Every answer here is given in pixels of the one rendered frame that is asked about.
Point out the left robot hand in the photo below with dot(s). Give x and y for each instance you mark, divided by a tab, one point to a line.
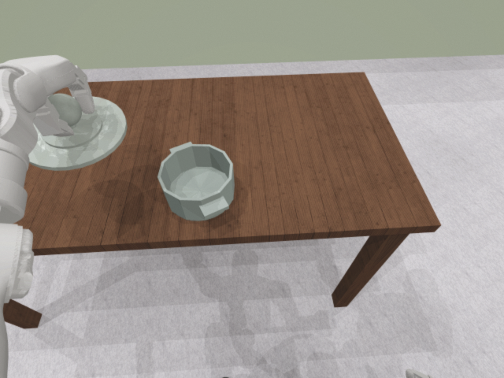
57	72

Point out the left robot upper arm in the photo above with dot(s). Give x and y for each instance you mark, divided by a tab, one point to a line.
16	275

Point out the knob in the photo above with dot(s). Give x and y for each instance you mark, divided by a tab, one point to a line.
68	108

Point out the pot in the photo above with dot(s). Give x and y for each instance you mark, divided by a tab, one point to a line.
197	181

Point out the table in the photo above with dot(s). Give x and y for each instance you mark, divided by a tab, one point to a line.
314	157

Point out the lid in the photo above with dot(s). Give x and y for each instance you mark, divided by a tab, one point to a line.
96	136

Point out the left robot forearm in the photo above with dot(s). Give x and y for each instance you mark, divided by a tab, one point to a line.
21	93

